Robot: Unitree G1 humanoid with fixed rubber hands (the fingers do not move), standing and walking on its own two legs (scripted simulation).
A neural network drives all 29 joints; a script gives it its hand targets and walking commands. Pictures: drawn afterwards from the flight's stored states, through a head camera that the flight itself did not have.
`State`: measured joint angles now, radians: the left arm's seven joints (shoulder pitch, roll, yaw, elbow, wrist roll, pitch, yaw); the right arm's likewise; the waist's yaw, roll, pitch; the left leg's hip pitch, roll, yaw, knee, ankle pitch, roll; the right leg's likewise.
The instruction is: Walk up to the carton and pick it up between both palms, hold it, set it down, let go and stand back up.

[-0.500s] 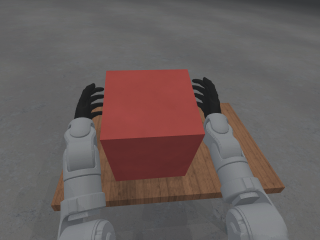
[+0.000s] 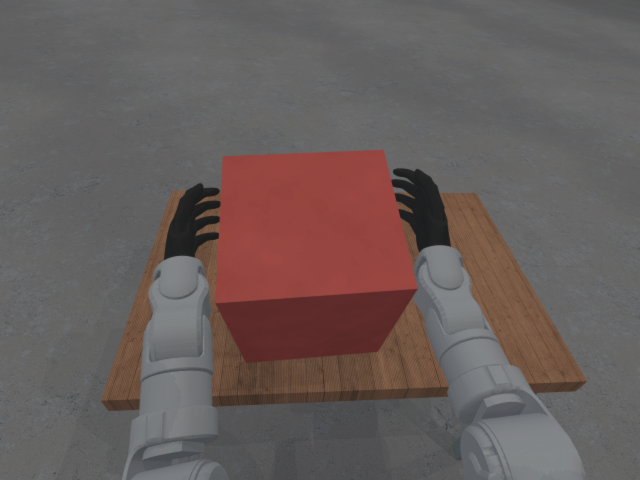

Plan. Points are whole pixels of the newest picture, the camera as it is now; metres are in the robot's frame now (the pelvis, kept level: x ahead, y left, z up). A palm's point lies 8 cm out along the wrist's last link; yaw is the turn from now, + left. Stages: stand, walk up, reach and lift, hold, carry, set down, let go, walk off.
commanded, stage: set down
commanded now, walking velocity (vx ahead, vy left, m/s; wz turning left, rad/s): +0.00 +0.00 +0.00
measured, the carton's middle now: (309, 265) +0.40 +0.02 +0.06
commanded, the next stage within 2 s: none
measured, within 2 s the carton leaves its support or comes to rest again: neither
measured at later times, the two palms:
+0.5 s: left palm (182, 260) +0.36 +0.18 +0.11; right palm (415, 231) +0.39 -0.12 +0.14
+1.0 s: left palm (197, 281) +0.37 +0.17 +0.06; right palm (409, 242) +0.42 -0.13 +0.09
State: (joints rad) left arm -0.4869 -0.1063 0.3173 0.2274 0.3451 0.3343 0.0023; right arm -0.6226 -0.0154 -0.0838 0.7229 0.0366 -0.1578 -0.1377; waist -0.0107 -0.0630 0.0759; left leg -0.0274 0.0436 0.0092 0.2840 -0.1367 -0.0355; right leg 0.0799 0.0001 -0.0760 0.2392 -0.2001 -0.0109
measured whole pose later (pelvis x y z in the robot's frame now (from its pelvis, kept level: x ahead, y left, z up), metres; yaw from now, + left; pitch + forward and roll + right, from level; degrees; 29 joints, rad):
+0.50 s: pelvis -0.01 +0.00 +0.00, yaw -2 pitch -1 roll +0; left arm -0.63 -0.11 0.42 0.54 0.36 0.18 0.03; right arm -0.77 0.01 -0.34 0.97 -0.17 -0.23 -0.06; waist 0.06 -0.06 0.02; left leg -0.12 0.05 0.05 0.22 -0.08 -0.03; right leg -0.05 0.00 -0.06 0.24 -0.16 -0.01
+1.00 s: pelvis +0.00 -0.01 +0.00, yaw -3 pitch +5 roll +0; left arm -0.60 -0.14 0.48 0.66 0.33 0.00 0.07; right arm -0.79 -0.02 -0.34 1.06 -0.22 -0.32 -0.04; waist 0.10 -0.03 0.00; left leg -0.23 0.07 0.08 0.24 -0.09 -0.04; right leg -0.17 0.02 -0.05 0.25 -0.16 -0.02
